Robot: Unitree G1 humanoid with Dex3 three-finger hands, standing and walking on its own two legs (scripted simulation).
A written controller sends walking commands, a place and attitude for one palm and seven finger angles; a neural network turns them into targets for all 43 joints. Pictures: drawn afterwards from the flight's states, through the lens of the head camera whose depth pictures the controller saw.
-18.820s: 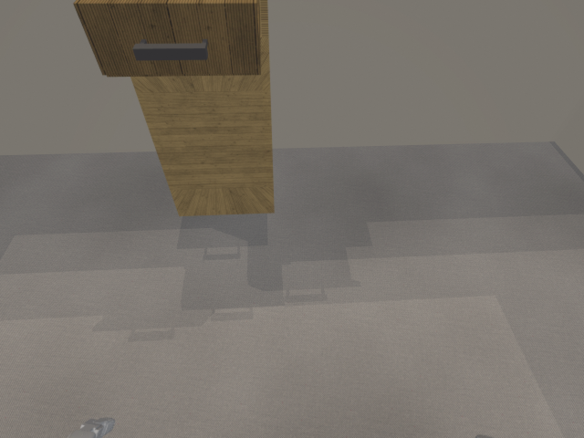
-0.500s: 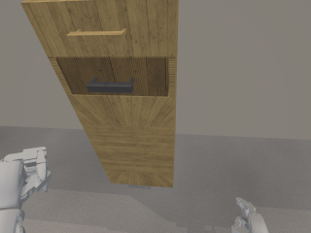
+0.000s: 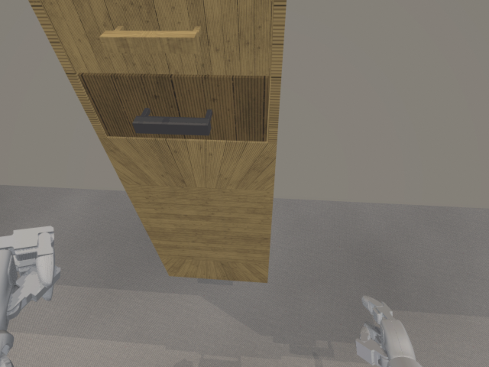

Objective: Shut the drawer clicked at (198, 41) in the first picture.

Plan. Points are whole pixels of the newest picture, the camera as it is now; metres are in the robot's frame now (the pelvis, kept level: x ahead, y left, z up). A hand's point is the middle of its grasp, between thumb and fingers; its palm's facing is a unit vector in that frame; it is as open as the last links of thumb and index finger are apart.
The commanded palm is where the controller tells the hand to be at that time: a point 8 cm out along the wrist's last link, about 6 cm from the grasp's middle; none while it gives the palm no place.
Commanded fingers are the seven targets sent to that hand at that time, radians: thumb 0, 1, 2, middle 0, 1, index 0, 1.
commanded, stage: step back with the hand held close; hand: left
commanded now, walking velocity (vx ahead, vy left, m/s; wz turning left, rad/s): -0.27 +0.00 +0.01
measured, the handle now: (175, 119) +0.56 +0.20 +0.10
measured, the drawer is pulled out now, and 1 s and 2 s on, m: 0.00 0.00 0.00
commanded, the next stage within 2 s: stop stepping back and stand still in 1.16 s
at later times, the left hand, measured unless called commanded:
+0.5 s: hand (3, 343) +0.11 +0.26 +0.15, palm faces +0.33 -0.82 -0.47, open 3.3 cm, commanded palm +0.05 +0.31 +0.17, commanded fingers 0.00 0.90 0.90 -1.40 -1.60 -1.40 -1.60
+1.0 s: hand out of the picture +0.06 +0.28 +0.15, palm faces +0.34 -0.82 -0.45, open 3.3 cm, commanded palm -0.01 +0.32 +0.17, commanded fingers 0.00 0.90 0.90 -1.40 -1.60 -1.40 -1.60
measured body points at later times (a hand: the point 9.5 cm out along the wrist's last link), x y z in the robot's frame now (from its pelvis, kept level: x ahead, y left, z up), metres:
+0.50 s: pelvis -0.07 +0.02 -0.01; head -0.05 +0.03 +0.44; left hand +0.09 +0.30 +0.17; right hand +0.10 -0.21 -0.09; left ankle +0.02 +0.10 -0.74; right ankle -0.05 -0.11 -0.74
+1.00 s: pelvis -0.13 +0.03 -0.01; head -0.10 +0.06 +0.44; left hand +0.04 +0.32 +0.18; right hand +0.07 -0.19 -0.08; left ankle -0.02 +0.10 -0.74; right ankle -0.11 -0.10 -0.73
